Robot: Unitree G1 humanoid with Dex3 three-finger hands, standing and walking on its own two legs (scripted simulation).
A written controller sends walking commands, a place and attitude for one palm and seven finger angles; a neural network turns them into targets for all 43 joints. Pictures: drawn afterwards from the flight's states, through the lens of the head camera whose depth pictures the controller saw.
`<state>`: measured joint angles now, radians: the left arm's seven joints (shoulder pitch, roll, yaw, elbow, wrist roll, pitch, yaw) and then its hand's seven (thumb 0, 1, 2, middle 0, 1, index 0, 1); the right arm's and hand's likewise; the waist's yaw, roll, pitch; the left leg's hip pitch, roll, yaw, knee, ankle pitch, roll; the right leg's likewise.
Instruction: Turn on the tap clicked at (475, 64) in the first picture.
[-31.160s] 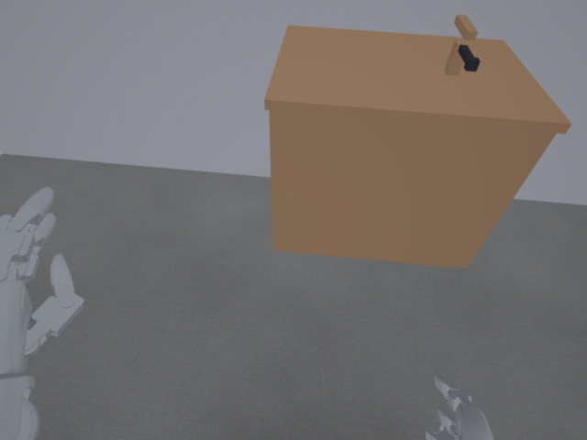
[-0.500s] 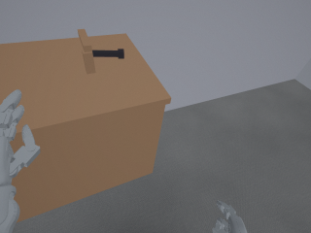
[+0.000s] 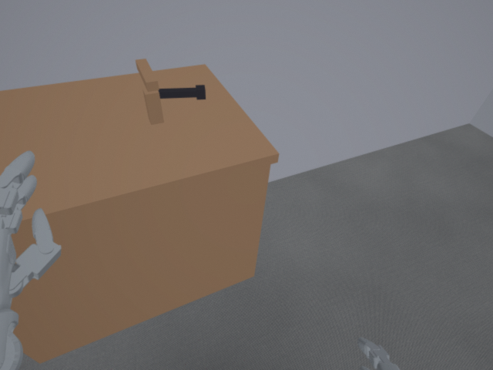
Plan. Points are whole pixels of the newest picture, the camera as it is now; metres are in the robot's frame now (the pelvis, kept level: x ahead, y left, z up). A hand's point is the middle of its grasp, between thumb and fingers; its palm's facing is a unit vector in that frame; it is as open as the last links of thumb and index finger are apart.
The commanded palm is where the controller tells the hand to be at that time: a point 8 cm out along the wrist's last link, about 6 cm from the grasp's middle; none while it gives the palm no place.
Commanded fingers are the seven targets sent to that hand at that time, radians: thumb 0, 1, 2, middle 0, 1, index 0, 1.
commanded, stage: stop stepping back and stand still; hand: left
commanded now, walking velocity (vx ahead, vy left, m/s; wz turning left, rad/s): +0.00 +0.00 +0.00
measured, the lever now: (200, 92) +0.78 +0.15 +0.08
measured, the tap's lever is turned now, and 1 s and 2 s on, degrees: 75 75 75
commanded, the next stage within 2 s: stand and check the lever's angle in 0.02 s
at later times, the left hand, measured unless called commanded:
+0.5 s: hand (90, 226) +0.25 +0.22 +0.16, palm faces +0.39 -0.83 -0.40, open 7.4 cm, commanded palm +0.20 +0.26 +0.18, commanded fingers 0.00 0.90 0.90 -0.20 -0.30 -0.20 -0.30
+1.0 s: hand (76, 240) +0.24 +0.23 +0.15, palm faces +0.39 -0.83 -0.39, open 7.4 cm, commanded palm +0.18 +0.27 +0.18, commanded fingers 0.00 0.90 0.90 -0.20 -0.30 -0.20 -0.30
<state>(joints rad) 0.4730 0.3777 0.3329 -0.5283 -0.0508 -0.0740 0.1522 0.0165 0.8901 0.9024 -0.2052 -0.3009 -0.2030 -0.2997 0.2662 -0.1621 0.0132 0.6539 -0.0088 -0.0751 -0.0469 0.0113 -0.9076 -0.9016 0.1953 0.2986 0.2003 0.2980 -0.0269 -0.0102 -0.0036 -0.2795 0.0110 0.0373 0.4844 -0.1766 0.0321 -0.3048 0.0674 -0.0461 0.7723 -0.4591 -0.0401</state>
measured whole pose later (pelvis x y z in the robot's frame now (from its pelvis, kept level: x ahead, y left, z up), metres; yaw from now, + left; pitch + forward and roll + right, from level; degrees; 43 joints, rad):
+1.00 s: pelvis +0.03 -0.01 +0.00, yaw +1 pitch -1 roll -1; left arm 0.47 0.35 0.29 -0.44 -0.06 -0.10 0.16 0.01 0.89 0.90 -0.21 -0.30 -0.21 -0.30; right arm 0.20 -0.21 0.00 0.62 0.00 -0.04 -0.08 0.01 -0.91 -0.90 0.20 0.30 0.20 0.30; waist 0.01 0.04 0.00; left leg -0.26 0.01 0.01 0.46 -0.18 0.02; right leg -0.14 0.07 -0.05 0.39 -0.24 -0.06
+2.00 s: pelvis +0.02 +0.01 +0.01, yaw +1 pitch +0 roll -2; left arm 0.47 0.35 0.29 -0.44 -0.05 -0.10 0.16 0.01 0.89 0.90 -0.21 -0.30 -0.21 -0.30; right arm 0.18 -0.21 0.00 0.62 -0.01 -0.06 -0.08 0.01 -0.91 -0.90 0.20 0.30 0.20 0.30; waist 0.01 0.03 0.00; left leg -0.27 -0.01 0.01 0.42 -0.15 0.04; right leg -0.13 0.05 -0.06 0.35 -0.21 -0.03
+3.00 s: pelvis +0.02 +0.01 +0.01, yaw +1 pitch +0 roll -1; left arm 0.48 0.35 0.29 -0.45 -0.05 -0.10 0.16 0.01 0.89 0.90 -0.21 -0.30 -0.21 -0.30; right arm 0.18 -0.21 0.00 0.62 0.00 -0.06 -0.08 0.01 -0.91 -0.90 0.20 0.30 0.20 0.30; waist 0.01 0.04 0.00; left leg -0.27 -0.01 0.01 0.42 -0.16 0.03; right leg -0.14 0.05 -0.05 0.35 -0.21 -0.04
